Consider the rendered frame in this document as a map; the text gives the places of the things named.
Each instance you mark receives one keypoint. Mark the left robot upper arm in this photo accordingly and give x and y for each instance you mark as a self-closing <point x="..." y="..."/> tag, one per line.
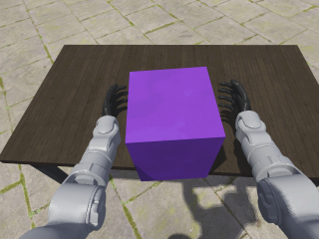
<point x="77" y="210"/>

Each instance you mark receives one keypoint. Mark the right robot upper arm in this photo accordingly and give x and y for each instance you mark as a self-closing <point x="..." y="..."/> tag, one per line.
<point x="292" y="203"/>

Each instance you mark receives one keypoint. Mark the robot right forearm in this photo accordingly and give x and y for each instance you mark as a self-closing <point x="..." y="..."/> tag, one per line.
<point x="261" y="152"/>

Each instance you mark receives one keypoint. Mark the right robot hand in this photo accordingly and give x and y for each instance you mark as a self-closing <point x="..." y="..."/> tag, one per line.
<point x="239" y="99"/>

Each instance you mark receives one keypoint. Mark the robot left forearm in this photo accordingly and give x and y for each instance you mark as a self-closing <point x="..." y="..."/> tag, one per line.
<point x="98" y="159"/>

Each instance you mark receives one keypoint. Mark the table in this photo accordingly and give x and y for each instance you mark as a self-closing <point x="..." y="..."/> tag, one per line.
<point x="57" y="127"/>

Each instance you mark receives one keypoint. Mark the carton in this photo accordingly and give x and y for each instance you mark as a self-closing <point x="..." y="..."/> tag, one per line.
<point x="174" y="129"/>

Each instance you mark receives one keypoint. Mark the left robot hand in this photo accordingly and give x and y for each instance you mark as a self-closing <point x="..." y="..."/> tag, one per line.
<point x="110" y="102"/>

